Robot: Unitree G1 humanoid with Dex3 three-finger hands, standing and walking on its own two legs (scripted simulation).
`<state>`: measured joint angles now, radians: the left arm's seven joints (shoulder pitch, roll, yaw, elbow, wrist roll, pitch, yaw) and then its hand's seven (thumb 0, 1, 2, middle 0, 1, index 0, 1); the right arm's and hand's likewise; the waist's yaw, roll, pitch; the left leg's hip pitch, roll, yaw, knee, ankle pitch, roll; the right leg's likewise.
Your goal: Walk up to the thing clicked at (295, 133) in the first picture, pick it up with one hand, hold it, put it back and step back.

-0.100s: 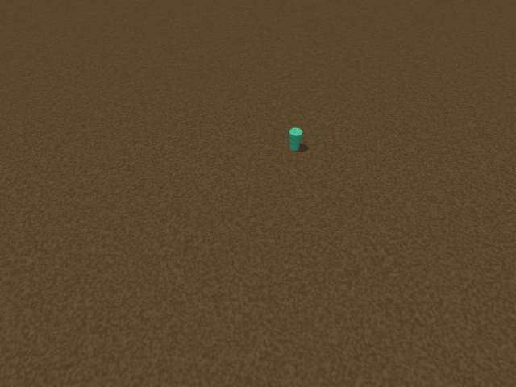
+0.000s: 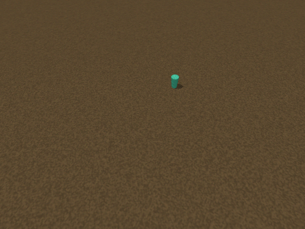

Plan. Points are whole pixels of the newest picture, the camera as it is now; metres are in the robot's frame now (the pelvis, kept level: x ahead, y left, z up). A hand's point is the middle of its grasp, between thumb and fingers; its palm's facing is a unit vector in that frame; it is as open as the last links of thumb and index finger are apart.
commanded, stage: stand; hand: left
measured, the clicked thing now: (174, 81) +1.49 -0.20 -0.72
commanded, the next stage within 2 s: walk up in 1.02 s
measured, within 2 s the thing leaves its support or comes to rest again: neither
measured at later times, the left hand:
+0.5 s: hand out of the picture +0.09 +0.25 -0.16, palm faces -0.03 -0.94 -0.33, open 7.4 cm
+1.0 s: hand out of the picture +0.09 +0.25 -0.16, palm faces -0.02 -0.94 -0.34, open 7.4 cm
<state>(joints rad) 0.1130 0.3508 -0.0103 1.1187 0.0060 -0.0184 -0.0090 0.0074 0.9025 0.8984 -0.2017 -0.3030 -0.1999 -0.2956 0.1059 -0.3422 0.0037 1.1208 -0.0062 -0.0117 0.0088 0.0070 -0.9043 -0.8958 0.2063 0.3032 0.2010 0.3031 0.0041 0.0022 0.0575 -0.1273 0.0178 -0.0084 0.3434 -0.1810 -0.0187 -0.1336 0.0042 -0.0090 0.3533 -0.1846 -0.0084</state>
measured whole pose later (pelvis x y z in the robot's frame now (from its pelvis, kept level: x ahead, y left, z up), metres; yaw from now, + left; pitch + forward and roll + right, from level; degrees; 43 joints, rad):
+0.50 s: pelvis +0.01 +0.00 +0.00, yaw +0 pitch -2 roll +0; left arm 0.10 0.35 -0.01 1.12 0.00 -0.01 -0.01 0.01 0.90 0.90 -0.20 -0.30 -0.20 -0.30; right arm 0.10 -0.35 0.01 1.12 -0.01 -0.01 0.00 0.01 -0.90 -0.90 0.21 0.30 0.20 0.30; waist 0.00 0.00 0.06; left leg -0.11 0.02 -0.01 0.33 -0.19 -0.02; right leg -0.12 0.01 -0.01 0.34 -0.20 -0.01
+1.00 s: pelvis +0.02 +0.00 +0.00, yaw +0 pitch -2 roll +0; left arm 0.11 0.35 0.00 1.12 0.01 -0.02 0.00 0.01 0.90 0.90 -0.20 -0.30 -0.20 -0.30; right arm 0.10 -0.35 0.00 1.12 -0.01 -0.01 0.00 0.01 -0.90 -0.90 0.21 0.30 0.20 0.30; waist 0.00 0.00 0.05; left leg -0.09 0.02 -0.01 0.31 -0.19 -0.02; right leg -0.10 0.01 -0.01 0.32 -0.19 -0.01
